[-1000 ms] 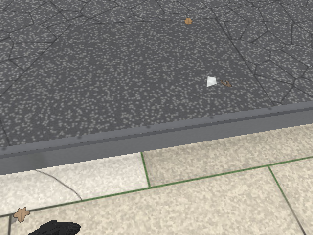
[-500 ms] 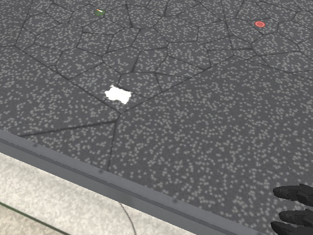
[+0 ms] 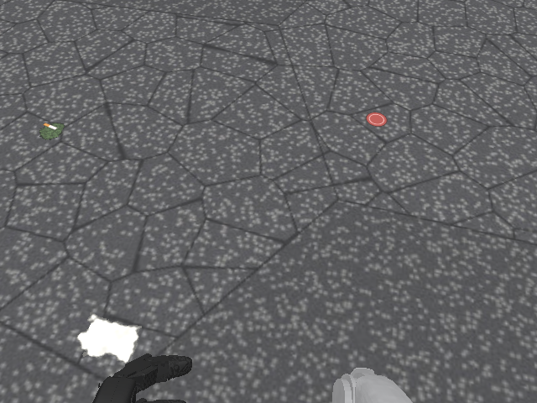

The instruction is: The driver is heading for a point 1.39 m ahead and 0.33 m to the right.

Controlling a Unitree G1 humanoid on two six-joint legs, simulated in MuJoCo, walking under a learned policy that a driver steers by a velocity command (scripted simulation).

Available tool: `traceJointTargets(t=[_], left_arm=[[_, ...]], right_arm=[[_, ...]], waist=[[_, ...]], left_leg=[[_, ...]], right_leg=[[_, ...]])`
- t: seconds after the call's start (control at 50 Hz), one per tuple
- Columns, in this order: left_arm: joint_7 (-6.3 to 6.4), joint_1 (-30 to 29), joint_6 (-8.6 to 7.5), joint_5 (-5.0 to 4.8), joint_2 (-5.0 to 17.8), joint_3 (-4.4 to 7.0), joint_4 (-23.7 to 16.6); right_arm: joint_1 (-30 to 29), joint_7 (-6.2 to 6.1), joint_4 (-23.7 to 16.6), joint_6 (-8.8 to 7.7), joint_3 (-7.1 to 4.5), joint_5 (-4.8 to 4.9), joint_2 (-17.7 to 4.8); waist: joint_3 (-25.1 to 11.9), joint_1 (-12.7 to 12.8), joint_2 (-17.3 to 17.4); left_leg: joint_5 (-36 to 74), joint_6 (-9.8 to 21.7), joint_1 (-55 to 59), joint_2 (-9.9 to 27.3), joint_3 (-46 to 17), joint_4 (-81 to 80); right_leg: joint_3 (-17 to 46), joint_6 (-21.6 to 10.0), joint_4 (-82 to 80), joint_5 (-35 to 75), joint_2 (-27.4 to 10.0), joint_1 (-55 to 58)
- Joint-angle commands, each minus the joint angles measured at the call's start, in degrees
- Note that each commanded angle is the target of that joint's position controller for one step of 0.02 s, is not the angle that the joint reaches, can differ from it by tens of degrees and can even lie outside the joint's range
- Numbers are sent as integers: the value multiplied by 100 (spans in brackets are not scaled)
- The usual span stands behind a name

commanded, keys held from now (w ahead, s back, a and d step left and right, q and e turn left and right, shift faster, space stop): w+e+shift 0.44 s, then e+shift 0.08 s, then shift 0.08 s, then q+shift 0.40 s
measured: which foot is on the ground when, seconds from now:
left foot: down 0.00-0.04, up 0.06-0.42, down 0.44-0.78, up 0.80-1.00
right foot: up 0.00-0.02, down 0.04-0.44, up 0.46-0.76, down 0.78-1.00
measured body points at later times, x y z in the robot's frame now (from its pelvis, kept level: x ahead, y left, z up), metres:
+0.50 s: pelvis +0.50 -0.04 +0.13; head +0.54 -0.06 +0.58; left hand +0.70 +0.23 +0.03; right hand +0.58 -0.35 +0.05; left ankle +0.62 +0.05 -0.59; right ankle +0.26 -0.03 -0.47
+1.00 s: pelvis +0.76 -0.15 +0.15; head +0.80 -0.18 +0.60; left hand +1.01 -0.01 +0.04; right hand +0.71 -0.42 +0.02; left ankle +0.81 -0.04 -0.50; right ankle +0.78 -0.26 -0.59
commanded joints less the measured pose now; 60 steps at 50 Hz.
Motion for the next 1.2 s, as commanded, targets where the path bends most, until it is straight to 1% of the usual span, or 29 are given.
traceJointTargets(t=[0.02,0.04,0.06,0.08,0.1,0.14,0.18,0.24,0.34,0.4,0.42,0.44,0.46,0.48,0.5,0.54,0.62,0.7,0.74,0.78,0.8,0.82,0.84,0.92,1.02,1.12,1.16,1.18,1.2], left_arm=[[-40,2678,75,65,1175,408,383],[-53,3368,-20,9,1591,648,539],[-37,2405,-184,-81,1813,734,627],[29,1785,-107,-10,2336,902,431],[78,1810,-121,-18,2000,878,429],[93,2003,-268,202,1083,648,868],[62,2029,-495,188,1189,668,1037],[13,1623,-732,101,1354,664,855],[76,2196,-642,-16,1937,963,891],[29,1758,-716,84,2207,1099,674],[-16,1234,-749,149,2100,1082,471],[-31,1092,-763,256,1244,892,284],[65,1269,-754,281,655,645,-32],[141,2184,-646,-142,934,647,-164],[187,1798,-483,84,1317,699,92],[31,1074,-321,262,1390,756,-147],[-192,554,-165,339,1012,573,-680],[-337,788,-302,223,765,348,-395],[-240,1129,-341,359,997,386,-143],[-91,1713,-500,582,1309,457,98],[3,2057,-535,657,1727,545,13],[14,2165,-490,296,1633,582,-98],[60,1776,-410,80,1475,598,-216],[279,1033,-355,85,856,462,-84],[250,549,-401,197,914,550,-53],[177,820,-272,220,1243,744,31],[167,1051,-161,192,1254,793,103],[128,1413,-37,266,1187,809,174],[134,1455,103,242,920,710,-211]], right_arm=[[-1495,-154,-1233,-257,-538,261,-2228],[-1858,-22,-1370,-80,-675,286,-2334],[-1997,237,-1529,-63,-326,-114,-816],[-1423,351,-2429,-186,-244,-408,-552],[-1557,367,-2610,-299,-213,-499,-655],[-2061,260,-2765,-307,-113,-430,-375],[-2125,121,-2992,42,92,-514,33],[-2976,93,-3460,219,-9,-371,-571],[-3149,262,-3361,193,30,-163,-391],[-1669,30,-2925,120,-372,19,-1274],[-452,-85,-2526,91,-541,19,-1536],[221,-170,-2196,57,-617,-152,-1595],[511,-120,-2200,71,-586,-448,-1698],[-414,-64,-2419,34,-651,-604,-1744],[-1146,-40,-2657,13,-556,-494,-1080],[-1117,15,-2326,-98,-378,-386,-668],[-730,63,-1630,-209,-402,-101,-883],[-1063,221,-1439,-173,-447,-24,-1160],[-840,245,-1297,-124,-470,88,-1292],[-510,202,-1274,-40,-484,154,-1349],[-202,165,-1502,19,-442,174,-1020],[408,17,-1494,182,-447,323,-1014],[304,-39,-1446,300,-522,164,-1300],[-176,63,-1540,647,-585,-165,-896],[-617,153,-1916,912,-592,-143,-567],[-1304,340,-2309,961,-655,-146,-798],[-1174,326,-2297,876,-717,-199,-903],[-948,265,-2257,788,-793,-256,-1235],[-1040,198,-2548,739,-948,-224,-2080]], waist=[[-1711,1755,1262],[-1761,2134,1280],[-821,1108,-614],[-1705,94,-1670],[-1397,55,-521],[408,-285,659],[579,-700,840],[898,-678,787],[-441,-102,-94],[-1417,-974,-605],[-1816,-1621,-394],[-1780,-1593,324],[-1678,-1279,1510],[-2615,-611,2024],[-1935,-572,616],[-812,-512,-135],[-14,-215,587],[-289,24,772],[-396,189,635],[-744,421,252],[-1631,415,-872],[-3051,264,-1035],[-2890,190,-412],[-881,-425,-349],[-705,-735,-817],[-599,-477,-805],[-513,-520,-231],[-222,-532,953],[18,-338,2343]], left_leg=[[11997,63,-2307,1543,-354,2849],[9967,42,-2539,1203,-536,5785],[860,173,-4189,-27,-947,8185],[292,-26,-5790,-539,-1987,9668],[464,128,-6403,-324,-2349,10025],[44,113,-7068,-104,-2249,10283],[-939,90,-7025,201,-2167,9866],[-563,-90,-5533,515,-1612,6233],[1940,-231,-3084,-68,-1259,2381],[1694,-190,-1562,-140,-1655,1563],[1740,-164,-404,126,-1755,1247],[1104,-121,955,952,-2307,1746],[4125,-106,1655,2169,-3512,2553],[3324,932,1821,2947,-5729,1454],[2434,1065,666,2611,-5230,1006],[3295,998,-703,2139,-3962,783],[5073,466,-1829,1414,-2294,305],[4542,379,-3121,734,-1467,28],[4980,322,-2789,707,-1695,671],[3693,105,-2967,385,-1711,2501],[-689,-86,-3895,-201,-1403,4692],[-2523,-82,-4051,-429,-2099,6261],[-2138,-109,-4335,-229,-2205,6536],[-1161,-435,-4347,211,-1797,5735],[-135,-335,-3568,457,-1597,4389],[136,-73,-2869,367,-1244,2957],[210,107,-2288,163,-1273,2118],[756,310,-2162,617,-2305,1194],[2529,1078,-2103,2074,-4928,613]], right_leg=[[-222,-195,-1572,-353,701,5567],[1027,-744,-2907,-941,676,6110],[2891,-979,-4614,-609,423,5744],[6584,-1554,-6516,-426,-582,6803],[7561,-1380,-7417,-1749,-908,6680],[6437,-1071,-7067,-884,-705,4902],[4378,-854,-6594,315,-180,3997],[3188,-642,-7671,979,416,2763],[2814,-327,-7616,4304,407,4902],[3206,169,-5249,6133,166,6109],[3032,331,-3804,5603,265,5719],[2783,295,-2424,1070,548,4155],[2183,373,-823,-1128,655,2759],[1954,504,5,-788,634,1941],[1729,528,-91,-75,92,2043],[1612,663,-312,13,-105,2070],[1532,792,-2299,16,-39,2352],[859,710,-5196,2350,391,5284],[876,503,-5690,2744,404,5966],[1333,251,-6199,4743,-301,7049],[2742,-348,-5453,8826,-2258,8293],[3588,-1072,-5098,10742,-3277,8973],[3264,-1078,-5454,9459,-3004,8439],[1873,-472,-6683,5879,-1998,6020],[753,-150,-7067,3923,-1795,4773],[443,243,-6668,1711,-2062,4720],[177,672,-5758,565,-1841,4514],[-170,1020,-4421,-544,-1366,4044],[7,1443,-2957,-2062,-339,2589]])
